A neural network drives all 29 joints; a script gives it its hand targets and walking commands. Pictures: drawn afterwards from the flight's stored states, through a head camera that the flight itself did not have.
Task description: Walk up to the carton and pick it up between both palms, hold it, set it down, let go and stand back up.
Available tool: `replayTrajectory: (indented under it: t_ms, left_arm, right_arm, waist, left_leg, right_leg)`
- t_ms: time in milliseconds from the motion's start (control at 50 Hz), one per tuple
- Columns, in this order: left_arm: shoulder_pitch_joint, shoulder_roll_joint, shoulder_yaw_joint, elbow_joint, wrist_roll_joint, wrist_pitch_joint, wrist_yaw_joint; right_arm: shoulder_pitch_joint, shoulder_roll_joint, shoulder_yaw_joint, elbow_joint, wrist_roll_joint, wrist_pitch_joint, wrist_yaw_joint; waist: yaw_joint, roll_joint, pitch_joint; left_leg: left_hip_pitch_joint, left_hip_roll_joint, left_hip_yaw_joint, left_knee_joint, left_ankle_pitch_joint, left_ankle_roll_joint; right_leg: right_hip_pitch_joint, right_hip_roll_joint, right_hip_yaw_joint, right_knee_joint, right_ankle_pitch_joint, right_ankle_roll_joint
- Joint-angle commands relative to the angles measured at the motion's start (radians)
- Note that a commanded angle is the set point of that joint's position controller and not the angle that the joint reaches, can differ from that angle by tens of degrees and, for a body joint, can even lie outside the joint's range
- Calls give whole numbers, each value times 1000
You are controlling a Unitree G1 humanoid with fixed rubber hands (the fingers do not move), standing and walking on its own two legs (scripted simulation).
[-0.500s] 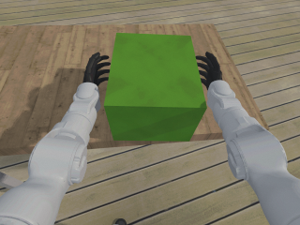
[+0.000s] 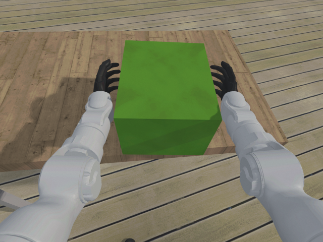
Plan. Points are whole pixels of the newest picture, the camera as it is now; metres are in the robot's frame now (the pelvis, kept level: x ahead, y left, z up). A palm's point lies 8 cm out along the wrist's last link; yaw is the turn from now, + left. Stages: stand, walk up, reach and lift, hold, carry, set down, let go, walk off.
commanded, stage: reach and lift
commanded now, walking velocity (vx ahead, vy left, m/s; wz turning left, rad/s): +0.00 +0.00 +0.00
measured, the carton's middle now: (164, 97) +0.48 +0.03 +0.05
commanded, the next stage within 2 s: none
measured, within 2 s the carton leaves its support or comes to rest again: leaves its support in 1.58 s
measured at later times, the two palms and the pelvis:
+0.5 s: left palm (101, 95) +0.42 +0.19 +0.10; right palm (229, 99) +0.44 -0.13 +0.10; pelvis +0.02 -0.01 +0.01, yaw +0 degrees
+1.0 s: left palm (101, 95) +0.42 +0.19 +0.10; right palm (230, 99) +0.44 -0.13 +0.10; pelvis +0.02 -0.01 +0.01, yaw +1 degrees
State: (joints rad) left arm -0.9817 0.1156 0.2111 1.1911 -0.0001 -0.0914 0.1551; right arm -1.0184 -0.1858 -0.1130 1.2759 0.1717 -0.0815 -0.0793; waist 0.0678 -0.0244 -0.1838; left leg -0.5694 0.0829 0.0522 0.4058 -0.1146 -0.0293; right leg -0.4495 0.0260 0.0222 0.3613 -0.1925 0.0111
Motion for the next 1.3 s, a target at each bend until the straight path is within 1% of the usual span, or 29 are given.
replayTrajectory:
  t_ms: [0,20,40,60,80,100,140,220,280,360,400,520,620,660,760,800,820,840,920,980,1020,1040,1140,1180,1200,1220,1240,1260,1280]
  left_arm:
    - [-479,-126,57,-196,110,-58,-81]
    - [-474,-174,85,-196,158,-58,-104]
    - [-487,-272,90,-200,201,-59,-138]
    - [-491,-394,75,-195,240,-57,-178]
    - [-476,-479,65,-188,270,-49,-206]
    - [-453,-523,63,-194,291,-41,-221]
    - [-421,-550,73,-227,314,-17,-230]
    - [-359,-562,100,-292,349,43,-233]
    - [-325,-564,112,-345,373,80,-236]
    - [-305,-585,73,-399,357,109,-242]
    - [-297,-581,78,-402,358,118,-243]
    - [-276,-583,49,-441,355,135,-247]
    - [-253,-583,51,-443,360,137,-247]
    - [-245,-582,53,-443,362,137,-248]
    - [-252,-593,37,-441,355,133,-240]
    - [-242,-586,45,-439,358,138,-243]
    - [-254,-592,39,-450,359,138,-241]
    - [-240,-588,46,-438,365,141,-242]
    - [-245,-590,35,-449,360,143,-238]
    - [-239,-594,39,-438,365,144,-237]
    - [-227,-593,35,-433,362,145,-239]
    - [-221,-595,38,-436,367,148,-238]
    - [-233,-602,15,-453,354,144,-237]
    - [-225,-607,8,-455,349,145,-237]
    - [-216,-611,1,-459,351,145,-238]
    - [-198,-666,-67,-494,310,144,-224]
    - [-210,-662,-84,-496,303,144,-215]
    - [-203,-667,-95,-499,298,145,-212]
    - [-207,-653,-99,-499,289,147,-211]
  right_arm:
    - [-439,139,-80,-217,-159,-47,56]
    - [-434,194,-119,-229,-220,-52,71]
    - [-447,319,-134,-253,-284,-59,96]
    - [-449,458,-148,-272,-355,-65,129]
    - [-442,536,-168,-294,-420,-69,161]
    - [-415,582,-181,-306,-464,-71,184]
    - [-392,630,-195,-339,-503,-73,207]
    - [-351,655,-190,-358,-531,-76,217]
    - [-315,656,-187,-352,-538,-70,218]
    - [-297,673,-179,-375,-543,-76,217]
    - [-292,680,-185,-377,-547,-76,213]
    - [-256,690,-180,-374,-548,-73,207]
    - [-241,699,-169,-378,-547,-76,203]
    - [-229,702,-168,-374,-554,-76,203]
    - [-234,695,-164,-362,-544,-82,208]
    - [-220,691,-175,-359,-553,-78,205]
    - [-223,694,-181,-352,-556,-78,205]
    - [-217,698,-176,-351,-556,-77,206]
    - [-225,700,-167,-357,-544,-83,204]
    - [-220,702,-169,-349,-546,-81,203]
    - [-217,703,-159,-354,-544,-85,202]
    - [-215,695,-167,-353,-546,-84,201]
    - [-215,712,-136,-357,-529,-89,196]
    - [-201,711,-126,-351,-521,-89,192]
    - [-201,716,-108,-360,-513,-94,189]
    - [-289,670,-66,-406,-474,-128,189]
    - [-266,678,-48,-376,-459,-131,184]
    - [-269,674,-36,-378,-448,-134,181]
    - [-272,671,-22,-390,-437,-130,179]
  waist:
    - [-17,-2,-526]
    - [-25,2,-506]
    - [-22,1,-496]
    - [-31,3,-475]
    - [-36,18,-469]
    - [-32,27,-466]
    - [-17,24,-456]
    - [-1,10,-372]
    - [3,11,-304]
    - [-7,13,-295]
    - [-4,15,-272]
    - [-13,23,-284]
    - [-12,25,-266]
    - [-10,6,-255]
    - [-11,23,-266]
    - [-18,11,-244]
    - [-21,25,-252]
    - [-14,16,-254]
    - [-17,23,-269]
    - [-16,34,-254]
    - [-17,18,-255]
    - [-17,28,-244]
    - [-20,20,-267]
    - [-28,26,-266]
    - [-23,28,-284]
    - [-11,58,-414]
    - [-24,56,-401]
    - [-20,61,-399]
    - [-29,50,-386]
  left_leg:
    - [520,-54,31,50,370,-21]
    - [521,-54,39,30,358,-18]
    - [522,-58,46,9,340,-13]
    - [530,-62,51,-12,321,-10]
    - [556,-61,51,-26,321,-11]
    - [584,-58,54,-32,340,-12]
    - [615,-60,61,-35,371,-8]
    - [624,-63,85,-48,405,2]
    - [641,-63,99,-59,416,8]
    - [675,-65,107,-52,436,11]
    - [657,-69,114,-58,405,13]
    - [661,-72,114,-66,397,15]
    - [633,-77,111,-74,379,19]
    - [632,-76,111,-79,377,22]
    - [661,-71,107,-68,400,17]
    - [661,-72,106,-72,389,18]
    - [670,-69,106,-69,393,15]
    - [668,-72,107,-69,390,20]
    - [651,-72,106,-69,396,19]
    - [652,-73,106,-70,390,19]
    - [649,-73,104,-70,388,23]
    - [648,-73,105,-73,380,21]
    - [655,-74,101,-66,409,22]
    - [658,-75,99,-65,427,19]
    - [665,-76,97,-58,448,20]
    - [690,-62,84,-26,548,-7]
    - [731,-63,81,-8,594,-5]
    - [734,-62,80,-5,606,-5]
    - [731,-63,79,-6,592,-6]
  right_leg:
    - [92,2,-62,-37,365,35]
    - [129,-3,-67,-40,380,40]
    - [163,-6,-71,-45,395,43]
    - [193,-11,-79,-49,405,44]
    - [216,-13,-86,-47,418,41]
    - [227,-12,-92,-45,434,39]
    - [235,-8,-98,-44,427,37]
    - [275,0,-107,-45,434,49]
    - [275,2,-110,-49,411,58]
    - [256,5,-114,-55,400,62]
    - [267,0,-113,-62,386,63]
    - [279,-7,-112,-57,413,68]
    - [308,-9,-113,-52,439,72]
    - [304,-8,-114,-52,437,75]
    - [272,-1,-120,-58,409,65]
    - [276,-1,-121,-71,389,63]
    - [261,1,-125,-69,387,63]
    - [266,-1,-121,-70,392,63]
    - [285,-5,-115,-57,427,65]
    - [284,-3,-117,-67,403,57]
    - [290,-4,-118,-69,412,60]
    - [287,-2,-122,-67,399,59]
    - [298,-4,-118,-62,439,62]
    - [310,-2,-117,-58,460,59]
    - [315,-2,-118,-55,485,61]
    - [260,20,-148,-31,506,44]
    - [237,20,-142,-52,485,40]
    - [224,21,-141,-58,480,36]
    - [256,21,-136,-58,495,37]
